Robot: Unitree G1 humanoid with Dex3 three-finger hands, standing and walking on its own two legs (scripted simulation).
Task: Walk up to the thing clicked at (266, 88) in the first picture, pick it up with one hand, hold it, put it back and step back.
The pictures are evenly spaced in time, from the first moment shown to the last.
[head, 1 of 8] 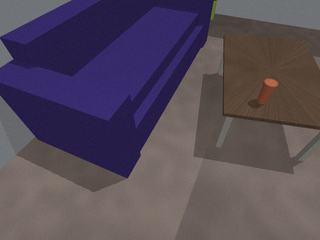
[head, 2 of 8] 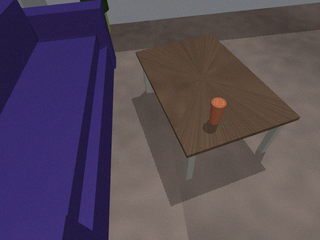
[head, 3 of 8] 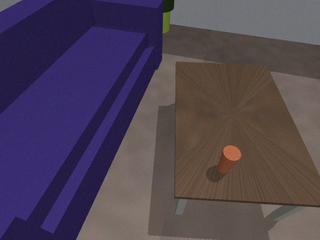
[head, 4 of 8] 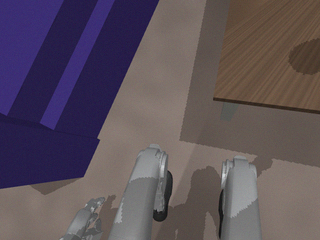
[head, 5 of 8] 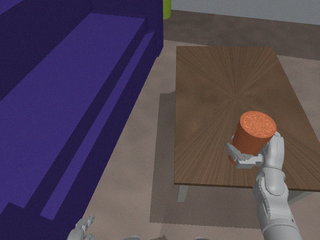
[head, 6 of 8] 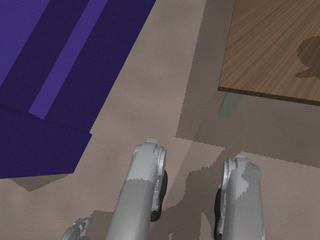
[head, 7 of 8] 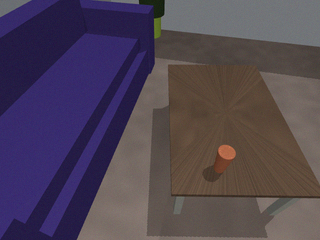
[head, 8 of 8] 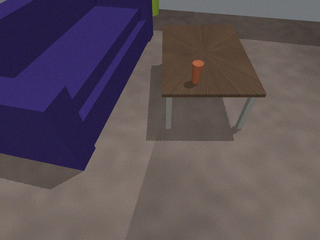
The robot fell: no
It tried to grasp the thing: yes
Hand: right
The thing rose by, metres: 0.33
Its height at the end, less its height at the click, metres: +0.00
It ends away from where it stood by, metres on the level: 0.02
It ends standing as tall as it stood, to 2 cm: yes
